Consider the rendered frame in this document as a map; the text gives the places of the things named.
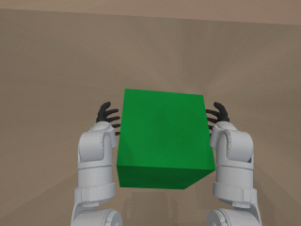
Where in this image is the left robot forearm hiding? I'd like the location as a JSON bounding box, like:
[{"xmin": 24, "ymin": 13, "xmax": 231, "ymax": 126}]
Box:
[{"xmin": 71, "ymin": 121, "xmax": 117, "ymax": 226}]

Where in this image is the robot right upper arm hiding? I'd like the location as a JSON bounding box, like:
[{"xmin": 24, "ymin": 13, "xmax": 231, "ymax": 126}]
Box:
[{"xmin": 205, "ymin": 208, "xmax": 261, "ymax": 226}]

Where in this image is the carton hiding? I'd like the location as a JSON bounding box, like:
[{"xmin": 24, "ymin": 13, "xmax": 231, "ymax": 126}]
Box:
[{"xmin": 116, "ymin": 89, "xmax": 216, "ymax": 190}]

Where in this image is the right robot hand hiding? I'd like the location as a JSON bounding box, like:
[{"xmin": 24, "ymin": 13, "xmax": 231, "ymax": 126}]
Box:
[{"xmin": 205, "ymin": 102, "xmax": 230, "ymax": 137}]

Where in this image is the robot left upper arm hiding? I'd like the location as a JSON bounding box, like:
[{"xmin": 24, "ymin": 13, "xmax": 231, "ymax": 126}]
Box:
[{"xmin": 72, "ymin": 208, "xmax": 123, "ymax": 226}]

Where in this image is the left robot hand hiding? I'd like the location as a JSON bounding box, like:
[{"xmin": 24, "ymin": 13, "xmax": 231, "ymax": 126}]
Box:
[{"xmin": 96, "ymin": 102, "xmax": 120, "ymax": 136}]

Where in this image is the right robot forearm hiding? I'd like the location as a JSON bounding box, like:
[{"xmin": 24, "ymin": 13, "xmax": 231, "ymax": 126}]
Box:
[{"xmin": 209, "ymin": 121, "xmax": 262, "ymax": 226}]

